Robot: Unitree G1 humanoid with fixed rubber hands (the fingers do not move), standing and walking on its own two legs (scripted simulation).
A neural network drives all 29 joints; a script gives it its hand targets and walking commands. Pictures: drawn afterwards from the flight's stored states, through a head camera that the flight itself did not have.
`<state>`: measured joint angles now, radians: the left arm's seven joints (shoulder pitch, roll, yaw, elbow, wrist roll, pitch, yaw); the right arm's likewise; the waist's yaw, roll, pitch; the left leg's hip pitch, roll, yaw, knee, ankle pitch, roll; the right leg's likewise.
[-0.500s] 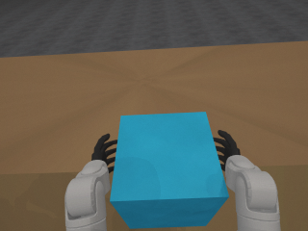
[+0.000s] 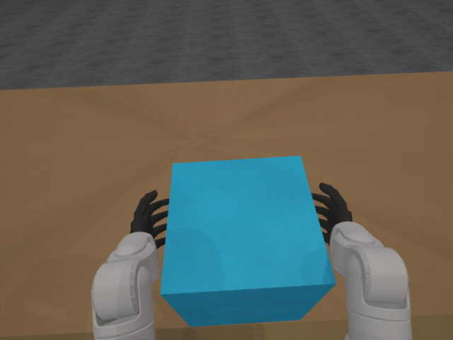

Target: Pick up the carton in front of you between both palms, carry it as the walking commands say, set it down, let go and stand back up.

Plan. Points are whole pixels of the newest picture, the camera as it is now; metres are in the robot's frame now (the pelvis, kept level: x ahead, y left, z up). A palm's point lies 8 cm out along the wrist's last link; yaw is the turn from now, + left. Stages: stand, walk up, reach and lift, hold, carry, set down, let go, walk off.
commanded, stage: carry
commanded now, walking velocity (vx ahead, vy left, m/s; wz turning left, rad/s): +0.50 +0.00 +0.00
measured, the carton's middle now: (241, 247) +0.29 +0.00 +0.03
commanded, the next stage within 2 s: none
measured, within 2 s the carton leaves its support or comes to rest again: neither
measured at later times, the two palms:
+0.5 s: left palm (178, 90) +0.69 +0.13 +0.12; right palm (294, 85) +0.69 -0.17 +0.12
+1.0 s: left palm (192, 50) +1.04 +0.12 +0.08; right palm (276, 47) +1.03 -0.18 +0.08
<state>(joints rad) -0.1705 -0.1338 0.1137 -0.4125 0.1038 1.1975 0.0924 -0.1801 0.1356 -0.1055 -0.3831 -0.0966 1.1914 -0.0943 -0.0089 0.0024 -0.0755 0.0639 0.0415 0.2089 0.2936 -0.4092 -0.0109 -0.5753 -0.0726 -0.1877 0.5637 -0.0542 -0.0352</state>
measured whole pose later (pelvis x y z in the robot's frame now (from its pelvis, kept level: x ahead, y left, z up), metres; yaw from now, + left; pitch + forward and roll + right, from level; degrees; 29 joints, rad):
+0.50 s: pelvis +0.32 -0.02 -0.01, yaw -1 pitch +5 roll +0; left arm -0.72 -0.01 0.21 0.10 0.06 1.20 0.13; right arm -0.72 -0.01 -0.22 0.08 -0.07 1.22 -0.12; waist 0.03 0.01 -0.01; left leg -0.59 0.02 0.12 0.55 0.01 0.08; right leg -0.10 0.01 -0.17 0.48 -0.47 -0.04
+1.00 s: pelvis +0.67 -0.02 -0.06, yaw +2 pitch +4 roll +2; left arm -0.64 -0.06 0.24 -0.08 0.09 1.19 0.13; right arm -0.67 0.02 -0.21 -0.01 -0.03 1.16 -0.14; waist -0.07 -0.03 0.00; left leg -0.13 -0.08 0.10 0.73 -0.45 0.09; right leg -0.48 0.03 -0.11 0.38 0.27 -0.07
